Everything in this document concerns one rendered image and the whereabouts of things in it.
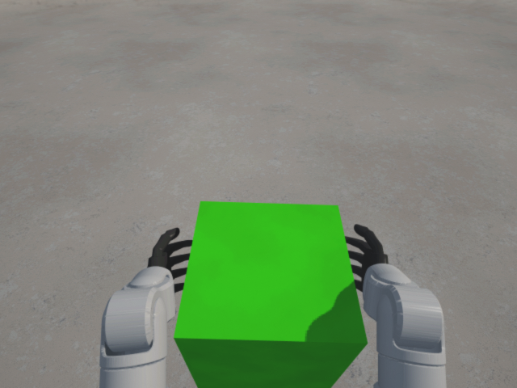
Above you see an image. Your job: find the carton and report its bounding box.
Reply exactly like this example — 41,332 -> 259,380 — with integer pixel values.
174,201 -> 368,388

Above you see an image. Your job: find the robot left hand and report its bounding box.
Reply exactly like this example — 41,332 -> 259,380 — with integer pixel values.
147,228 -> 193,293

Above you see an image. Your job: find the robot right forearm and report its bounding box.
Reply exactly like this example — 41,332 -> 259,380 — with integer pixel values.
363,264 -> 447,388

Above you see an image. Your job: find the robot right hand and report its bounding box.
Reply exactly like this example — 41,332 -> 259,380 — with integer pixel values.
345,224 -> 389,292

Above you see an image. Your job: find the robot left forearm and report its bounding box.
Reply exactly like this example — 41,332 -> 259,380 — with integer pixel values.
99,266 -> 176,388

